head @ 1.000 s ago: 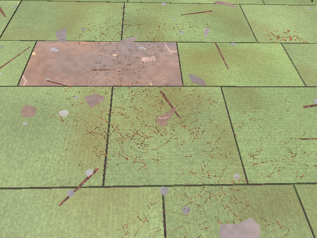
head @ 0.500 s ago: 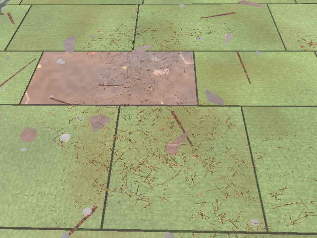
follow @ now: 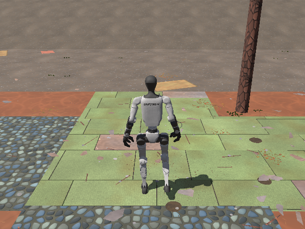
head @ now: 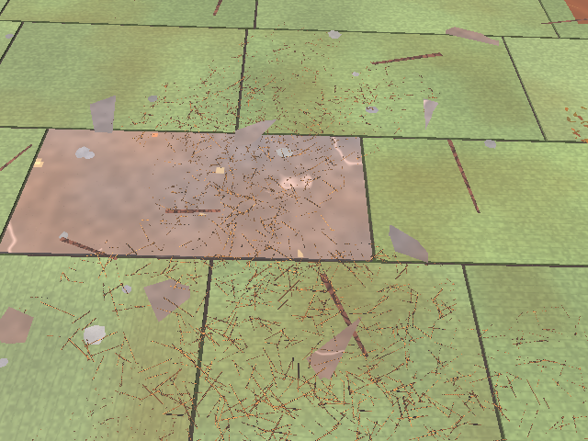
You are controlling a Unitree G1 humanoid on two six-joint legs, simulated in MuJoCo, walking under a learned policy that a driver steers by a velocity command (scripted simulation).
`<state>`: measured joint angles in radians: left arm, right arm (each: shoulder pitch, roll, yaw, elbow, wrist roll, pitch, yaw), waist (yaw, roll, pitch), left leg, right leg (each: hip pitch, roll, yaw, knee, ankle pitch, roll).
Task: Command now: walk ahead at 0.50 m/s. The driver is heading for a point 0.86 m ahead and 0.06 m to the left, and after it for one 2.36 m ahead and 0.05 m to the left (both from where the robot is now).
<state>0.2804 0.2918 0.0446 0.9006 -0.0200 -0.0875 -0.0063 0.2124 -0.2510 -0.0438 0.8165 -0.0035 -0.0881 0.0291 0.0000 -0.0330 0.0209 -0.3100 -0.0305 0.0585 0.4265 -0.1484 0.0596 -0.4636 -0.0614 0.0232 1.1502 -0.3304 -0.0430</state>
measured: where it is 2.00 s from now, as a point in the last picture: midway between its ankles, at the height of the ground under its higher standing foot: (256, 217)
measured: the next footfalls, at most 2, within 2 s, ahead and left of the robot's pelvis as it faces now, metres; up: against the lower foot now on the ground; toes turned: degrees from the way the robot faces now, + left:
right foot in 0.38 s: +0.39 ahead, -0.15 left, +0.00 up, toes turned -2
left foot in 0.96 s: +0.67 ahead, +0.10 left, +0.00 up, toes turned +17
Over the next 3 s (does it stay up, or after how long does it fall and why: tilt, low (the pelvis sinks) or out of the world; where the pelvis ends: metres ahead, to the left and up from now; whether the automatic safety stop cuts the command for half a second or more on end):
stays up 1.65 0.03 -0.02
